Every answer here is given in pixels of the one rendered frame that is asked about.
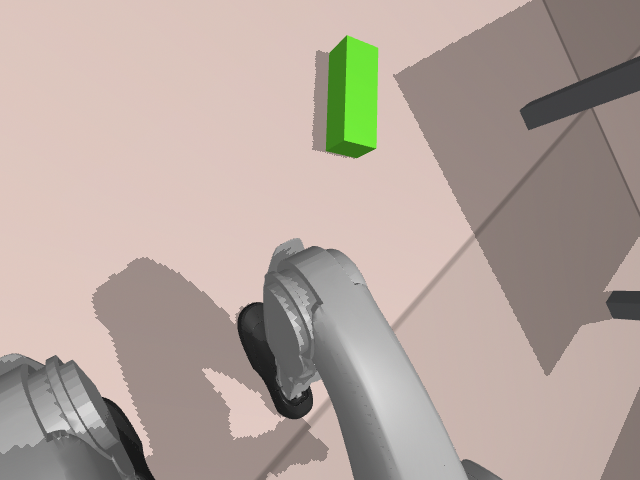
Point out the left robot foot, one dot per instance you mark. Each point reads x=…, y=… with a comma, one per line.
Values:
x=130, y=441

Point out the right robot foot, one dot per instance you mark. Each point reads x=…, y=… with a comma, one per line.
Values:
x=251, y=331

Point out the right robot hand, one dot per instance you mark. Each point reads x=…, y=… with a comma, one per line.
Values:
x=475, y=471

